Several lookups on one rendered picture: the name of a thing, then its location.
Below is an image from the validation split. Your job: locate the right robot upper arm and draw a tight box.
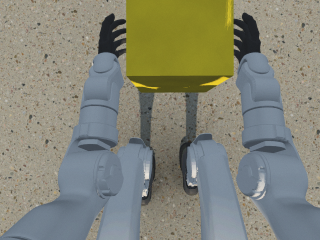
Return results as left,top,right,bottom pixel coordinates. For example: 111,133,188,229
236,151,320,240

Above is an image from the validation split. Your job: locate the robot left forearm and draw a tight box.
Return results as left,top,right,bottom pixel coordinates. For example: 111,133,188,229
58,52,124,187

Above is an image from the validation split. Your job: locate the carton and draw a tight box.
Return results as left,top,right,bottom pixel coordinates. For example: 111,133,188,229
126,0,234,93

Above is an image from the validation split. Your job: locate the left robot hand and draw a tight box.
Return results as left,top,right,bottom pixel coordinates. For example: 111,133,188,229
98,13,126,58

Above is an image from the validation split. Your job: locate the right robot foot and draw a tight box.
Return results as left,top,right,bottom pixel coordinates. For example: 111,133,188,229
179,142,198,196

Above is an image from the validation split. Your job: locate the left robot upper arm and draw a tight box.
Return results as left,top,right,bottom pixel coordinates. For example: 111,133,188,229
0,150,124,240

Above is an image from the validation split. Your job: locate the left robot thigh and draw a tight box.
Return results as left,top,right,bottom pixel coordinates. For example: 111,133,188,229
96,143,153,240

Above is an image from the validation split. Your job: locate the robot right forearm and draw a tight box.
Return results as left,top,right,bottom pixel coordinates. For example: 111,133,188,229
235,52,309,188

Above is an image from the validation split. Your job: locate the right robot hand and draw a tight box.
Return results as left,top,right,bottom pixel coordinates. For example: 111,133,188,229
233,12,261,64

